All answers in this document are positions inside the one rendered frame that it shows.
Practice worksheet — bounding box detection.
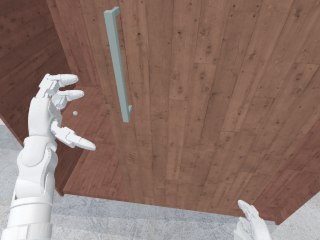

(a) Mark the handle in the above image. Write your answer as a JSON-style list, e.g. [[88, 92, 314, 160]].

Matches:
[[103, 6, 132, 123]]

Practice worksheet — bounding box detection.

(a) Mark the robot left hand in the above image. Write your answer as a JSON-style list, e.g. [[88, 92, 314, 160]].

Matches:
[[28, 74, 96, 151]]

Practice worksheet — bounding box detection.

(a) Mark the left robot forearm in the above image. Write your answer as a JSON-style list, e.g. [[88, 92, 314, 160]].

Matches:
[[0, 135, 58, 240]]

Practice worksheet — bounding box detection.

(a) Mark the robot right hand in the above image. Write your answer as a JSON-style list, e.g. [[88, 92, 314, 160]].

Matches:
[[233, 200, 272, 240]]

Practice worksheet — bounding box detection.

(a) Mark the wardrobe door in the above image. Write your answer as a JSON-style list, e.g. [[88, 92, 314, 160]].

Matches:
[[80, 0, 320, 217], [252, 117, 320, 215]]

